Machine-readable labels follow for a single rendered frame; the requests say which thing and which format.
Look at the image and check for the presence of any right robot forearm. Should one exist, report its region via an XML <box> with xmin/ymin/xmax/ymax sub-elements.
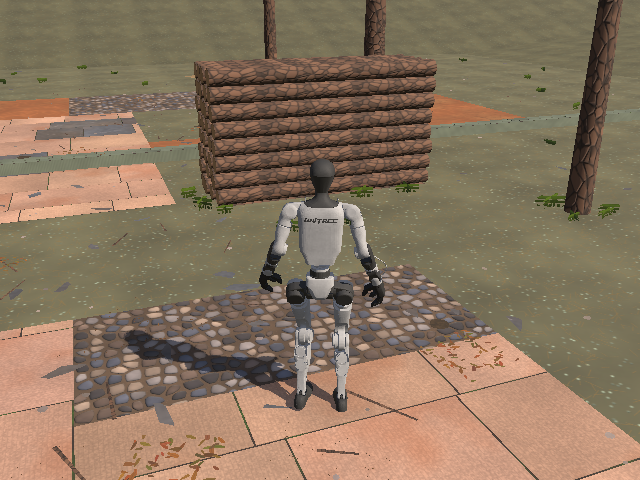
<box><xmin>360</xmin><ymin>244</ymin><xmax>382</xmax><ymax>286</ymax></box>

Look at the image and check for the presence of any right robot upper arm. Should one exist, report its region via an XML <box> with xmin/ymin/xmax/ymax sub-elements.
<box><xmin>342</xmin><ymin>203</ymin><xmax>370</xmax><ymax>259</ymax></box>

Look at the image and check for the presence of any left robot upper arm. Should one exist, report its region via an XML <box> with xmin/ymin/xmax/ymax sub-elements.
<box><xmin>271</xmin><ymin>202</ymin><xmax>301</xmax><ymax>256</ymax></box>

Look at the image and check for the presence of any left robot foot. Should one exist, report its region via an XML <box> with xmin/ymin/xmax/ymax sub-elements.
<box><xmin>294</xmin><ymin>382</ymin><xmax>313</xmax><ymax>409</ymax></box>

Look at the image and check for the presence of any left robot hand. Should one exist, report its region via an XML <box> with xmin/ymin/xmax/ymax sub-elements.
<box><xmin>259</xmin><ymin>272</ymin><xmax>282</xmax><ymax>292</ymax></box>

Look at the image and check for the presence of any right robot shin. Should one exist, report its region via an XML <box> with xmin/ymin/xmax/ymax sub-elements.
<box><xmin>334</xmin><ymin>333</ymin><xmax>349</xmax><ymax>399</ymax></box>

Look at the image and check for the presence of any left robot forearm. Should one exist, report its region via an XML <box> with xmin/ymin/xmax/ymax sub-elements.
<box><xmin>262</xmin><ymin>240</ymin><xmax>281</xmax><ymax>276</ymax></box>

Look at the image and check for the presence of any right robot hand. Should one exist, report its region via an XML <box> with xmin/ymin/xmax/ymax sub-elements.
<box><xmin>362</xmin><ymin>281</ymin><xmax>385</xmax><ymax>307</ymax></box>

